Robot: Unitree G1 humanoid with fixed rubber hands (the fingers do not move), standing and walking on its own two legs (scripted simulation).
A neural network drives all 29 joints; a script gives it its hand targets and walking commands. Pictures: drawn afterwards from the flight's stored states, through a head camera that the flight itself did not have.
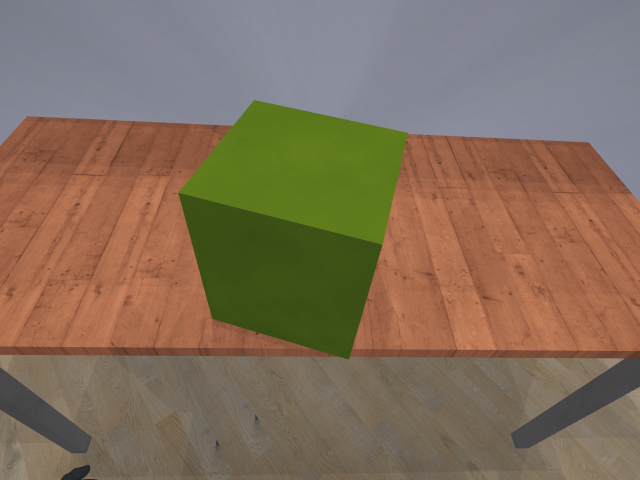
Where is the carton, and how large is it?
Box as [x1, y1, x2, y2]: [178, 100, 407, 359]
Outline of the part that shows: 254,100 178,192 212,318 348,359 382,244 407,133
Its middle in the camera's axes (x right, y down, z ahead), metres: -0.02 +0.00 +0.53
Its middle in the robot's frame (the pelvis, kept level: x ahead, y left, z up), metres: +0.42 +0.03 +0.08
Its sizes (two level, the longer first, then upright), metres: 0.210 0.200 0.250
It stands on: a table, 0.71 m high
